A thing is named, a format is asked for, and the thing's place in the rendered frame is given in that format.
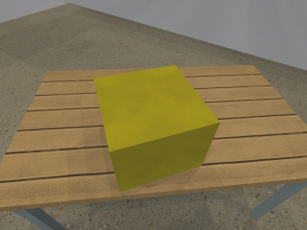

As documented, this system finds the table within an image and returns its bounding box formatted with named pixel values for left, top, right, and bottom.
left=0, top=65, right=307, bottom=230

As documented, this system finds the carton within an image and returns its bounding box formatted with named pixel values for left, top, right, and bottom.
left=93, top=65, right=220, bottom=193

